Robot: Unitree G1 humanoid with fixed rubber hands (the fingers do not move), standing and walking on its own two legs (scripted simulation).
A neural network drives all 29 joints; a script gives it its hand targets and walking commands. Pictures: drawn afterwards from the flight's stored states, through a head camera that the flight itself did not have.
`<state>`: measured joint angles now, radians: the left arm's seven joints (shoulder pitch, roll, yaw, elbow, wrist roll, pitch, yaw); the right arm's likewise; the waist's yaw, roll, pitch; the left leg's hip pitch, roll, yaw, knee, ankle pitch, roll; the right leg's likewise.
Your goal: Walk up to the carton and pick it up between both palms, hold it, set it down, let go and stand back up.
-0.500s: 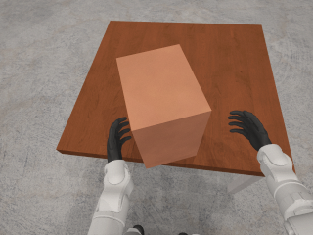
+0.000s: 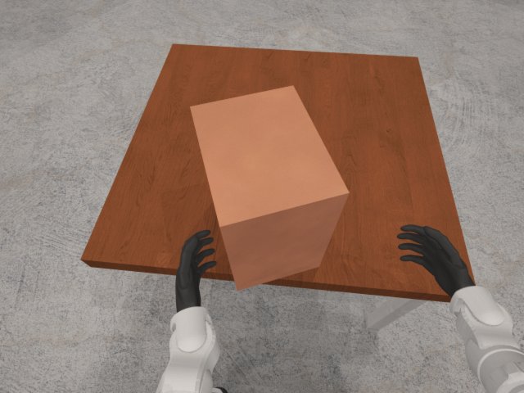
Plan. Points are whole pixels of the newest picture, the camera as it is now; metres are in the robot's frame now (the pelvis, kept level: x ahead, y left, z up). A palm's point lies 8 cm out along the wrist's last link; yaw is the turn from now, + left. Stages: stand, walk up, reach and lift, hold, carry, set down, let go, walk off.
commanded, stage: set down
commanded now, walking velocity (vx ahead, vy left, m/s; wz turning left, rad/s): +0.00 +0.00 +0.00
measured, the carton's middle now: (262, 196) +0.46 +0.05 -0.05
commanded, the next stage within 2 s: none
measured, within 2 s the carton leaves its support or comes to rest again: neither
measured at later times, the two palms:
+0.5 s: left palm (189, 320) +0.23 +0.14 -0.02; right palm (479, 328) +0.24 -0.28 -0.04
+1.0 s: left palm (170, 336) +0.21 +0.16 -0.03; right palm (468, 353) +0.21 -0.26 -0.05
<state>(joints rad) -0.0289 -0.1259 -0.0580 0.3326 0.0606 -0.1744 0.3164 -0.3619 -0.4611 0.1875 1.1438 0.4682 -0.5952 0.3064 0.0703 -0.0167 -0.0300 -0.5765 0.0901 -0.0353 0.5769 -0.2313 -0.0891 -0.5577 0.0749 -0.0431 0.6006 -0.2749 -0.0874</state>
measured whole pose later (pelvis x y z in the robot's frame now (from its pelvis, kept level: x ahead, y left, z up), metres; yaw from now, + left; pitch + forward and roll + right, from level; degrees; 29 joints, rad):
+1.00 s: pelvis +0.02 +0.02 +0.00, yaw -2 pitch +5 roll +1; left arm 0.21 -0.10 -0.08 0.41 0.08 -0.21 0.29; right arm -0.05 -0.45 0.18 1.16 0.43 -0.65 0.33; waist 0.05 -0.01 -0.03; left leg -0.38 0.05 -0.01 0.58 -0.29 -0.06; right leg -0.37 0.05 0.02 0.62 -0.33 -0.05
